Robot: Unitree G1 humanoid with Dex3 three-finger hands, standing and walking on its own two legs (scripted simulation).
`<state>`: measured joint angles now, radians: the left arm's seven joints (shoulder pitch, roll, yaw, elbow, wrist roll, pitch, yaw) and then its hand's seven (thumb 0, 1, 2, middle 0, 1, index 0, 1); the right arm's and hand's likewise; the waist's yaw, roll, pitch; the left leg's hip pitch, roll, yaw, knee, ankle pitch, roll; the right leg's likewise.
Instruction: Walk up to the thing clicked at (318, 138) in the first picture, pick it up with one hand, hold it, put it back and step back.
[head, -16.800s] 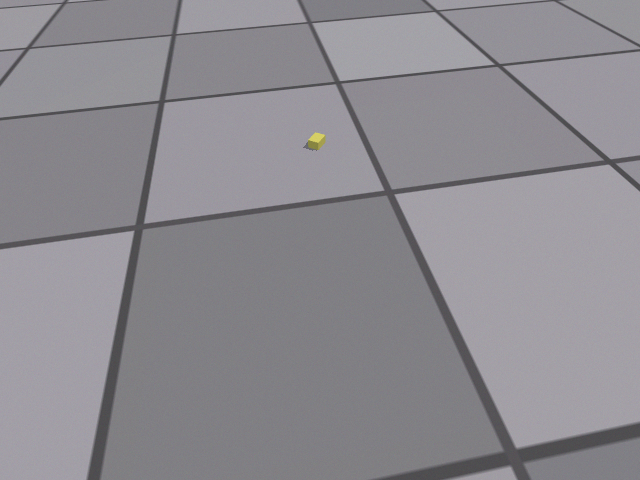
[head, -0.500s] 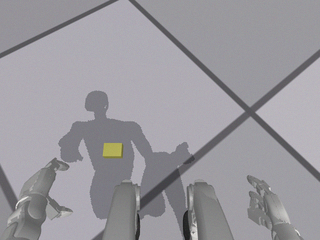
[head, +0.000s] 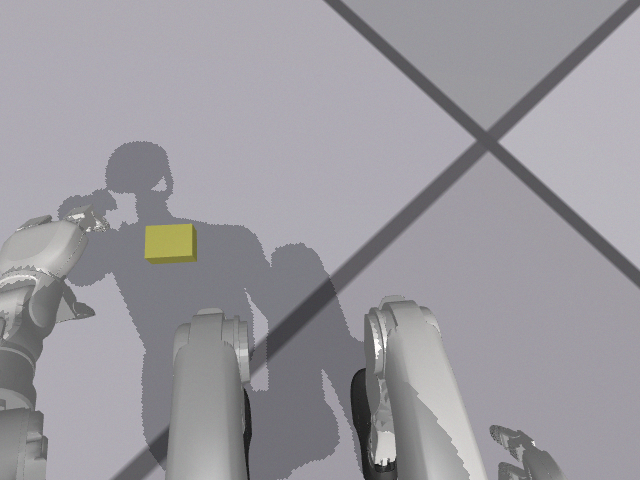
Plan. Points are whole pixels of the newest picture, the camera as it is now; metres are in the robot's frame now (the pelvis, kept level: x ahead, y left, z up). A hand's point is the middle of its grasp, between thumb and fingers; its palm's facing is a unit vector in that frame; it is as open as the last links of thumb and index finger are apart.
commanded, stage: rise first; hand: left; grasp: from above
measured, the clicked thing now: (171, 244) +0.49 +0.26 -0.37
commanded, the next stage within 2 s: approach in 1.04 s
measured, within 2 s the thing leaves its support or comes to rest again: neither
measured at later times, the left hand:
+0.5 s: hand (95, 257) +0.42 +0.32 -0.20, palm faces -0.46 -0.05 -0.88, open 12.4 cm
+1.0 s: hand (109, 249) +0.44 +0.32 -0.23, palm faces -0.45 -0.06 -0.89, open 12.6 cm
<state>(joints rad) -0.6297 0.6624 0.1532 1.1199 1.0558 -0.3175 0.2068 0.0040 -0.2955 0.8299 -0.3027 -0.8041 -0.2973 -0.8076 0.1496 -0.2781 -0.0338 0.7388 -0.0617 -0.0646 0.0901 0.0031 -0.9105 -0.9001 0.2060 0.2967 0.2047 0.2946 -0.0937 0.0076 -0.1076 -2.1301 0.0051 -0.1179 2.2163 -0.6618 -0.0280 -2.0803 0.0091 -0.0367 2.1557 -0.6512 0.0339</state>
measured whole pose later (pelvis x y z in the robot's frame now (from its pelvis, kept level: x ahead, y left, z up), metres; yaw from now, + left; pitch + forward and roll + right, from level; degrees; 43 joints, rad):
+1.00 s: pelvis +0.02 +0.00 -0.06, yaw -2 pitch +34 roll -7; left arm -0.84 0.77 0.17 1.41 1.31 -0.33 0.43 0.01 -0.26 0.79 -0.33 -0.74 -0.33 -0.74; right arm 0.10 -0.27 0.01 0.78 -0.17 -0.02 0.14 0.00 -0.91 -0.90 0.21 0.30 0.20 0.29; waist -0.18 -0.02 -0.05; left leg -2.30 -0.01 -0.15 2.42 -0.72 -0.03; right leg -2.24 0.02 -0.05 2.34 -0.70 0.05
